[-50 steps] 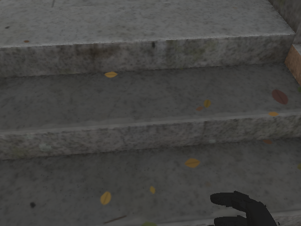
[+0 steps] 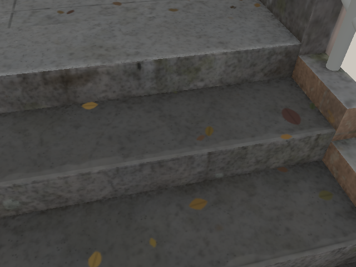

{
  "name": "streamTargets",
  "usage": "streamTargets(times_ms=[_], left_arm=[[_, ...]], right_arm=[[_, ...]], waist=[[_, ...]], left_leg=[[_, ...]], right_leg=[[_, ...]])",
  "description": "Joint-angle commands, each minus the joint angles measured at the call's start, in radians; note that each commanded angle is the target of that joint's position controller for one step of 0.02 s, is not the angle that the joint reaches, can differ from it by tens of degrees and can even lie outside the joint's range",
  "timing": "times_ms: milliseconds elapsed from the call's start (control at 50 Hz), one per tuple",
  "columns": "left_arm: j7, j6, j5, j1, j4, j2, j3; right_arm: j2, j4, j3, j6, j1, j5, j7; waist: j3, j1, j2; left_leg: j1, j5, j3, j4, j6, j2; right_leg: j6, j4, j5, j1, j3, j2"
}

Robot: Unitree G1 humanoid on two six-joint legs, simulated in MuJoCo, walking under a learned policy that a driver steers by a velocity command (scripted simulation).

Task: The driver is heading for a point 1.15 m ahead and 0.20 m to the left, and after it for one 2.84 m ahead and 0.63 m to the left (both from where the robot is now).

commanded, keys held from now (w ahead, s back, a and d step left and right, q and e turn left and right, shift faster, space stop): w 1.00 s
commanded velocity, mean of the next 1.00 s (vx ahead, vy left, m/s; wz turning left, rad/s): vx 0.47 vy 0.00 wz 0.00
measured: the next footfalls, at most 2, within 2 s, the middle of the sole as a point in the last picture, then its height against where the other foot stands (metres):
right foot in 0.88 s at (193, 242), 0.15 m higher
left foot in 1.36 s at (104, 137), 0.15 m higher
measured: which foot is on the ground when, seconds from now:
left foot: down 0.00-0.90, up 0.92-1.00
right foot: down 0.00-0.06, up 0.08-0.86, down 0.88-1.00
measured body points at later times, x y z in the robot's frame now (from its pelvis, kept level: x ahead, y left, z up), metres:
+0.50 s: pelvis +0.10 +0.06 +0.15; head +0.08 +0.07 +0.60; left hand +0.26 +0.27 +0.03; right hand +0.05 -0.16 +0.00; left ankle +0.07 +0.07 -0.58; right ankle +0.21 -0.12 -0.39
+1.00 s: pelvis +0.41 +0.04 +0.22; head +0.40 +0.07 +0.67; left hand +0.60 +0.25 +0.11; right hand +0.34 -0.19 +0.08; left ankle +0.22 +0.14 -0.35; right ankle +0.49 -0.05 -0.43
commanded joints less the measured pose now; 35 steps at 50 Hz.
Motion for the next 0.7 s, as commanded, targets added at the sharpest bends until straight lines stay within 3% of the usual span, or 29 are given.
streamTargets(times_ms=[20,40,60,80,100,120,140,160,180,200,240,260,280,320,340,360,380,400,420,440,460,480,500,520,560,600,640,660,700], left_arm=[[-0.040,-0.036,0.104,-0.277,-0.175,0.182,0.009],[-0.006,-0.009,-0.014,-0.215,-0.127,0.195,0.027],[0.009,0.004,-0.050,-0.146,-0.131,0.145,0.009],[-0.003,0.006,-0.054,-0.148,-0.168,0.134,0.006],[-0.027,0.004,-0.016,-0.264,-0.217,0.126,0.016],[-0.047,-0.009,0.045,-0.302,-0.279,0.063,0.013],[-0.064,-0.036,0.026,-0.261,-0.198,0.137,0.044],[-0.038,-0.062,0.030,-0.278,-0.227,0.080,0.031],[-0.026,-0.073,0.036,-0.240,-0.226,0.011,0.006],[-0.027,-0.067,0.039,-0.208,-0.216,-0.002,-0.004],[-0.063,-0.025,0.040,-0.070,-0.145,0.024,0.002],[-0.026,0.031,0.032,-0.205,-0.272,-0.094,-0.018],[-0.008,0.049,0.023,-0.290,-0.312,-0.089,-0.025],[-0.002,0.065,0.019,-0.390,-0.362,-0.060,-0.026],[-0.008,0.063,0.012,-0.430,-0.379,-0.007,-0.020],[-0.040,0.010,-0.007,-0.456,-0.347,0.058,0.006],[-0.043,-0.009,0.019,-0.369,-0.301,0.040,0.012],[-0.040,-0.019,0.037,-0.343,-0.277,0.021,0.007],[-0.035,-0.024,0.038,-0.347,-0.274,0.022,0.007],[-0.025,0.012,0.010,-0.353,-0.298,0.016,0.017],[-0.023,0.033,0.002,-0.420,-0.306,0.022,0.016],[-0.038,0.030,0.021,-0.432,-0.283,0.007,0.018],[-0.035,0.034,0.029,-0.427,-0.287,-0.001,0.009],[-0.032,0.020,0.037,-0.401,-0.284,-0.015,-0.002],[-0.033,-0.006,0.038,-0.410,-0.275,-0.009,-0.015],[-0.042,-0.008,0.027,-0.453,-0.280,-0.025,-0.026],[-0.054,-0.010,0.019,-0.545,-0.318,-0.032,-0.040],[-0.062,-0.005,0.014,-0.581,-0.339,-0.054,-0.055],[-0.063,-0.006,0.012,-0.646,-0.372,-0.053,-0.068]], right_arm=[[-0.074,-0.181,0.004,-0.038,-0.295,-0.003,0.083],[-0.096,-0.113,-0.036,-0.020,0.012,0.040,0.032],[-0.125,-0.032,-0.047,-0.026,0.192,0.023,0.019],[-0.178,-0.017,-0.071,-0.028,0.304,0.036,0.000],[-0.277,0.037,-0.104,-0.021,0.453,0.034,-0.020],[-0.283,0.043,-0.106,-0.027,0.366,0.031,-0.028],[-0.188,0.132,-0.057,-0.084,0.468,-0.088,0.040],[-0.121,0.222,-0.054,-0.107,0.431,-0.088,0.064],[-0.074,0.236,-0.045,-0.114,0.271,-0.069,0.075],[-0.049,0.212,-0.037,-0.114,0.102,-0.057,0.075],[-0.009,0.159,-0.015,-0.108,-0.122,-0.050,0.057],[0.019,0.206,-0.035,-0.118,0.068,0.008,0.022],[0.002,0.243,-0.037,-0.124,0.142,0.017,0.004],[-0.010,0.259,-0.045,-0.124,0.202,0.006,-0.018],[-0.044,0.231,-0.056,-0.121,0.217,0.022,-0.030],[-0.060,0.229,-0.042,-0.149,0.253,-0.091,0.016],[-0.054,0.258,-0.041,-0.165,0.315,-0.117,0.031],[-0.037,0.279,-0.035,-0.165,0.342,-0.127,0.043],[-0.039,0.291,-0.035,-0.167,0.355,-0.122,0.058],[-0.126,0.191,-0.092,-0.163,0.245,0.075,0.017],[-0.118,0.195,-0.085,-0.164,0.261,0.077,0.000],[-0.036,0.280,-0.042,-0.164,0.408,-0.097,0.052],[0.015,0.337,-0.032,-0.157,0.490,-0.132,0.073],[0.038,0.348,-0.022,-0.157,0.495,-0.141,0.090],[0.030,0.364,-0.013,-0.153,0.472,-0.125,0.107],[0.057,0.372,0.007,-0.137,0.440,-0.124,0.103],[0.070,0.381,0.018,-0.131,0.460,-0.128,0.091],[0.063,0.428,0.021,-0.127,0.558,-0.130,0.082],[0.064,0.475,0.030,-0.129,0.650,-0.135,0.070]], waist=[[0.238,-0.021,0.066],[0.172,-0.150,-0.129],[0.066,-0.148,-0.068],[0.064,-0.189,0.108],[0.027,-0.252,0.328],[0.071,-0.151,0.302],[0.166,-0.190,0.179],[0.207,-0.096,0.047],[0.190,0.010,-0.081],[0.158,0.100,-0.110],[0.089,0.190,-0.017],[0.067,0.159,0.016],[0.138,0.120,-0.009],[0.219,0.089,-0.046],[0.227,0.063,-0.036],[0.078,-0.006,0.120],[0.156,-0.001,0.131],[0.146,-0.006,0.083],[0.144,-0.012,0.051],[0.092,0.064,-0.125],[0.120,0.025,-0.079],[0.197,-0.041,0.258],[0.217,-0.054,0.171],[0.224,-0.044,0.079],[0.180,-0.033,0.026],[0.184,-0.005,0.021],[0.181,-0.023,0.032],[0.192,-0.047,0.082],[0.236,-0.069,0.076]], left_leg=[[0.039,-0.086,-0.063,-0.156,0.010,-0.017],[0.312,-0.092,0.053,-0.298,0.103,-0.042],[0.502,-0.048,-0.040,-0.416,0.132,-0.097],[0.634,-0.264,-0.400,-0.754,0.191,0.044],[0.708,-0.506,-0.903,-1.271,0.219,0.155],[0.664,-0.603,-1.211,-1.456,0.164,0.208],[0.542,-0.519,-1.171,-1.143,0.128,0.197],[0.448,-0.265,-0.954,-1.077,0.092,0.180],[0.368,-0.103,-0.777,-1.029,0.061,0.155],[0.302,-0.026,-0.638,-1.026,0.014,0.121],[0.211,0.036,-0.479,-1.108,-0.018,0.054],[0.426,0.055,-0.402,-1.123,0.026,0.107],[0.472,0.042,-0.350,-1.173,0.021,0.086],[0.444,0.060,-0.338,-1.260,0.016,0.080],[0.445,0.111,-0.309,-1.362,0.028,0.089],[0.516,0.160,-0.367,-1.355,0.003,0.144],[0.680,0.296,-0.397,-1.333,0.002,0.180],[0.819,0.379,-0.389,-1.304,0.003,0.191],[0.935,0.442,-0.351,-1.286,0.004,0.192],[0.842,0.288,-0.306,-1.376,-0.027,0.179],[0.782,0.262,-0.304,-1.416,-0.010,0.167],[0.836,0.292,-0.315,-1.335,0.045,0.169],[1.001,0.337,-0.359,-1.276,0.076,0.217],[1.085,0.379,-0.375,-1.256,0.094,0.247],[1.159,0.442,-0.340,-1.240,0.107,0.232],[1.032,0.464,-0.296,-1.266,0.090,0.195],[0.904,0.528,-0.253,-1.306,0.064,0.158],[0.955,0.625,-0.291,-1.294,0.078,0.173],[1.081,0.734,-0.319,-1.306,0.085,0.204]], right_leg=[[-0.286,-0.222,0.183,-0.252,0.179,-0.417],[-0.192,0.029,0.921,-0.188,-0.021,-0.263],[-0.172,0.292,1.244,-0.229,-0.031,-0.204],[-0.112,0.591,1.049,-0.466,-0.035,-0.109],[-0.080,0.937,0.122,-0.632,0.065,0.054],[-0.080,1.275,-0.038,-0.781,0.277,0.100],[-0.182,1.582,0.181,-0.968,0.559,0.113],[-0.215,1.590,0.282,-0.978,0.533,0.078],[-0.222,1.562,0.363,-0.961,0.503,0.060],[-0.232,1.527,0.415,-0.943,0.449,0.042],[-0.226,1.639,0.452,-0.901,0.361,0.052],[-0.136,1.622,0.283,-0.965,0.228,0.056],[-0.105,1.534,0.210,-1.045,0.215,0.010],[-0.067,1.368,0.204,-1.037,0.192,-0.024],[-0.042,1.137,0.246,-0.962,0.150,-0.044],[-0.085,1.279,0.332,-1.024,0.239,-0.012],[-0.111,1.389,0.401,-1.170,0.305,0.007],[-0.142,1.402,0.453,-1.308,0.369,0.025],[-0.168,1.402,0.481,-1.402,0.399,0.038],[-0.081,1.157,0.402,-1.151,0.168,-0.022],[-0.048,1.159,0.381,-1.099,0.121,-0.023],[-0.109,1.519,0.413,-1.317,0.294,0.029],[-0.160,1.680,0.392,-1.569,0.371,0.058],[-0.208,1.721,0.382,-1.693,0.428,0.063],[-0.256,1.764,0.363,-1.779,0.408,0.049],[-0.265,1.813,0.381,-1.738,0.297,0.001],[-0.256,1.737,0.428,-1.634,0.170,-0.049],[-0.253,1.780,0.401,-1.694,0.145,-0.046],[-0.252,1.717,0.359,-1.818,0.144,-0.043]])
Keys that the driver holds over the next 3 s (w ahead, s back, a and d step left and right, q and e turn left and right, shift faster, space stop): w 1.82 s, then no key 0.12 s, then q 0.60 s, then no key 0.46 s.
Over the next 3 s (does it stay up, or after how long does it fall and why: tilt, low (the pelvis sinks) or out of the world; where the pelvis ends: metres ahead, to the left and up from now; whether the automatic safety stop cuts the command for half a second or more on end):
stays up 1.16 0.12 0.60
